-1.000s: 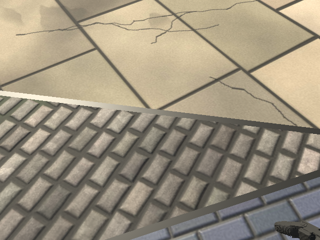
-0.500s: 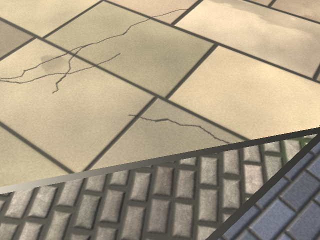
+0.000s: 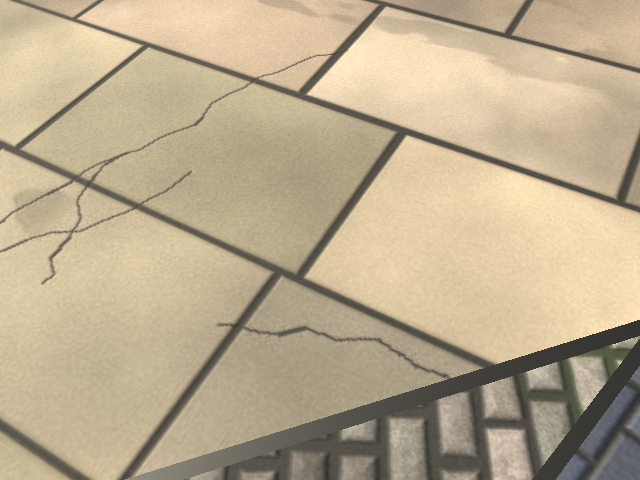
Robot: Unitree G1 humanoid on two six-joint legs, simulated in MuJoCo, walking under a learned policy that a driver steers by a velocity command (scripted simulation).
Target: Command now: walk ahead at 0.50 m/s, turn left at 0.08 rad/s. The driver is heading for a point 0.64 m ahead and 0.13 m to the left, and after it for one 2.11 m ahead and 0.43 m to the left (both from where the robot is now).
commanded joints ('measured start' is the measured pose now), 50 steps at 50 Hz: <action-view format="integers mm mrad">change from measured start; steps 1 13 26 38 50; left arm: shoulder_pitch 53 -109 -329 -19 71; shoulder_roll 170 152 80 112 175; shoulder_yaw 46 19 5 31 38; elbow -11 -96 -159 -57 37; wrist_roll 0 2 4 8 -17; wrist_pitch -11 -68 -54 -45 -26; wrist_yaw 3 -5 -8 -16 -4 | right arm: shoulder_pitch -123 194 284 154 -76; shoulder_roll -76 -147 -161 -131 -39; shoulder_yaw -11 -51 -57 -32 0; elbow -94 -61 -24 -75 -135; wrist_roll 12 2 19 -1 4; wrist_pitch -18 8 38 16 4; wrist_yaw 16 13 -40 -26 3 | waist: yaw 39 -115 -143 -6 25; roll -110 -47 40 -75 -118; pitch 25 -87 -34 -29 1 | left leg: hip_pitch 16 668 452 -88 100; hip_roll -21 126 1 -53 -41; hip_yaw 19 -464 -276 -88 21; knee -64 -360 -351 565 -22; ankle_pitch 24 -335 -141 -453 -48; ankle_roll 39 317 243 63 21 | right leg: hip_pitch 13 -688 -447 54 -71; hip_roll -301 -159 -104 -370 -288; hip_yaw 85 42 4 384 68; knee -80 921 255 -27 -116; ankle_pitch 262 -116 347 20 293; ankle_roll -129 59 148 -148 -116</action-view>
